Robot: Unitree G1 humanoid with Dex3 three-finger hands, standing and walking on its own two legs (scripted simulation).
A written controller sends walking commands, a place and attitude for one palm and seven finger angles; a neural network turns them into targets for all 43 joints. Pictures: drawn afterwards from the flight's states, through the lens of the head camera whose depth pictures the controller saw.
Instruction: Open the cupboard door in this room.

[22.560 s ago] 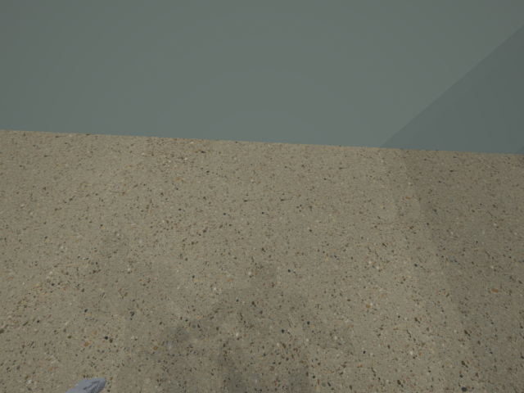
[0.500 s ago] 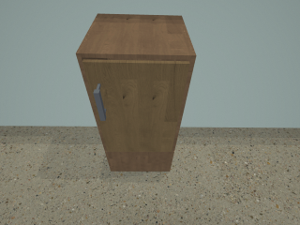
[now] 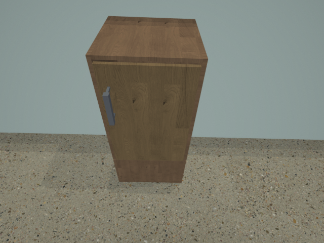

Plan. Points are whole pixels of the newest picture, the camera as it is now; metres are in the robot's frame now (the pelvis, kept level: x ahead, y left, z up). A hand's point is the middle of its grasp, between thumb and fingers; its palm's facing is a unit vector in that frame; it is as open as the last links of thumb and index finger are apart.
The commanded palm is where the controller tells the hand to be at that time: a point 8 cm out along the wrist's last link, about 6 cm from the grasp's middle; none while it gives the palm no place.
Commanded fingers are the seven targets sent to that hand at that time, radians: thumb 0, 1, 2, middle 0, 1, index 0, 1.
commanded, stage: come to a stop and stand still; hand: left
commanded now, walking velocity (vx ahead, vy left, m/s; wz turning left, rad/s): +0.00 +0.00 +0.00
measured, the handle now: (110, 106) +0.61 +0.23 -0.04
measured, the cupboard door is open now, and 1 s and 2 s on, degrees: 0 0 0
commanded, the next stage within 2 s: look again from close up in 0.28 s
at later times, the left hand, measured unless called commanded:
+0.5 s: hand out of the picture -0.02 +0.15 -0.17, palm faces +0.04 -0.99 -0.16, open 7.4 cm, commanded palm none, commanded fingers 0.00 0.90 0.90 -0.20 -0.30 -0.20 -0.30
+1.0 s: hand out of the picture +0.02 +0.17 -0.17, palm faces +0.02 -0.98 -0.18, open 7.3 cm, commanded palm none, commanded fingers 0.00 0.90 0.90 -0.20 -0.30 -0.20 -0.30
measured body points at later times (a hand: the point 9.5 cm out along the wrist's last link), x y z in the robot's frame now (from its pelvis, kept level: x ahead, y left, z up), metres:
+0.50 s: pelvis +0.01 +0.01 +0.00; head +0.00 +0.01 +0.45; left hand -0.02 +0.21 -0.16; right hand -0.01 -0.20 -0.16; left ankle +0.02 +0.10 -0.74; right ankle +0.07 -0.12 -0.74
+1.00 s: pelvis +0.03 +0.01 +0.00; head +0.03 +0.01 +0.45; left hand +0.02 +0.22 -0.15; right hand +0.00 -0.20 -0.16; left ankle +0.02 +0.10 -0.74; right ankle +0.07 -0.12 -0.74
